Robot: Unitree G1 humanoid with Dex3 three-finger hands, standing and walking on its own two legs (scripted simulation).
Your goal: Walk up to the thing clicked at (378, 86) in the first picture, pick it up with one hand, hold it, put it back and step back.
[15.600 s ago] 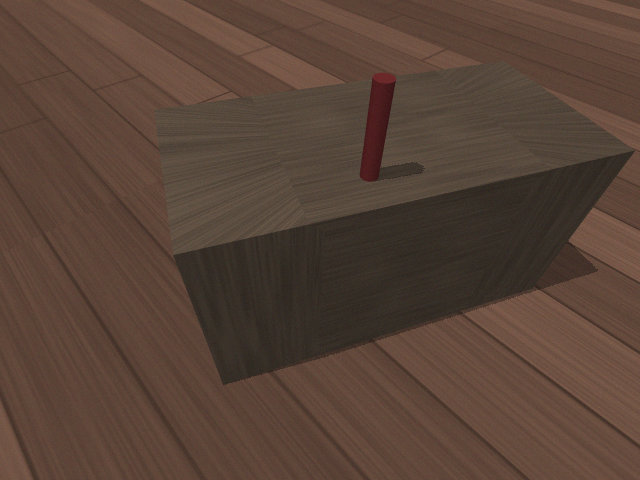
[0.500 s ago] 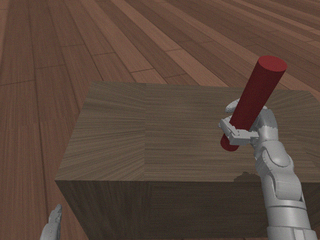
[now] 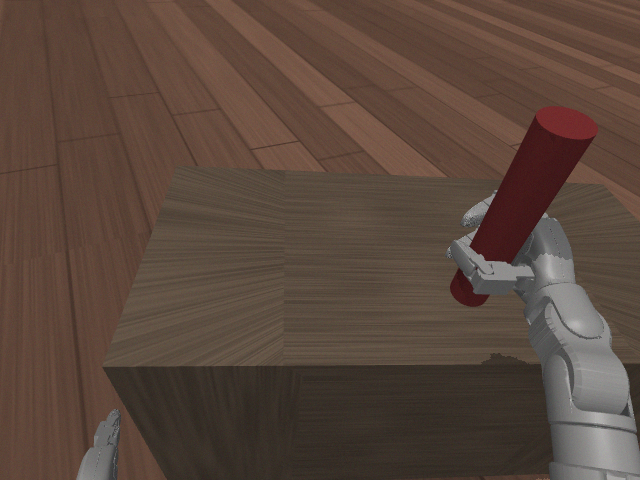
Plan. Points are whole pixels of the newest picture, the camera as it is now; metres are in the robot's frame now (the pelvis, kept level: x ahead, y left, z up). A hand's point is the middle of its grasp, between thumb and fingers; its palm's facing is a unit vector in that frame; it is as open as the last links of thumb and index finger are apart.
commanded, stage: hold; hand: right
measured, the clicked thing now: (506, 226) +0.32 -0.17 +0.23
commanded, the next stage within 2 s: crouch in 1.98 s
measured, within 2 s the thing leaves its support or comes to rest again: neither
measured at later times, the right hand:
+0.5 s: hand (473, 257) +0.33 -0.16 +0.17, palm faces +0.00 +1.00 -0.04, open 6.1 cm
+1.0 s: hand (472, 257) +0.33 -0.16 +0.17, palm faces -0.01 +1.00 -0.04, open 6.1 cm
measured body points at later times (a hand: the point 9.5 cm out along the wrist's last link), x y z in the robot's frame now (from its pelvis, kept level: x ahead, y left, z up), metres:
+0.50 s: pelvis +0.01 +0.00 +0.00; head -0.01 +0.03 +0.45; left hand +0.17 +0.26 -0.09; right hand +0.32 -0.21 +0.18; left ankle -0.01 +0.12 -0.74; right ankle +0.02 -0.14 -0.74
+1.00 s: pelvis +0.00 +0.00 +0.00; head -0.02 +0.03 +0.45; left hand +0.17 +0.26 -0.09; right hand +0.32 -0.21 +0.18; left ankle -0.01 +0.12 -0.74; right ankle +0.02 -0.14 -0.74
